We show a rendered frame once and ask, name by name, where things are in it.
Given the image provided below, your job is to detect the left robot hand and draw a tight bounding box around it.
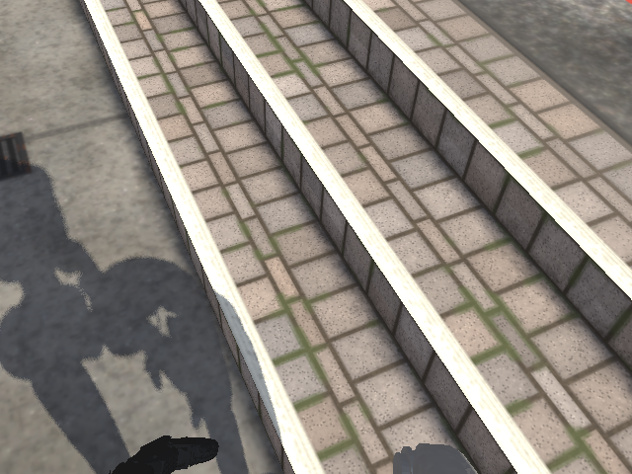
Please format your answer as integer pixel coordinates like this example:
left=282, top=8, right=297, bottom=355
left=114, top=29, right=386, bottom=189
left=109, top=435, right=219, bottom=474

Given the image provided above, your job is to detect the right robot thigh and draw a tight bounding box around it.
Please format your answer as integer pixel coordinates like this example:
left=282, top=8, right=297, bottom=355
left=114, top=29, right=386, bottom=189
left=393, top=443, right=478, bottom=474

